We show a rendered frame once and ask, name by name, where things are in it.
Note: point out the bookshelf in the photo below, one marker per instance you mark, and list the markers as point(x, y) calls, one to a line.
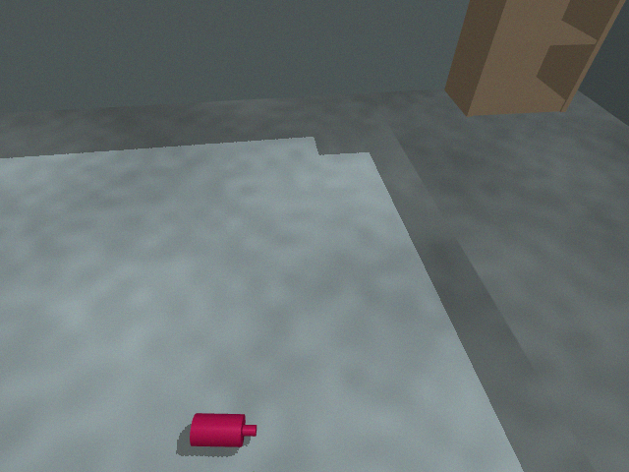
point(526, 56)

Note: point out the bottle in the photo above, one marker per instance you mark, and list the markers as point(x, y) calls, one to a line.
point(220, 430)

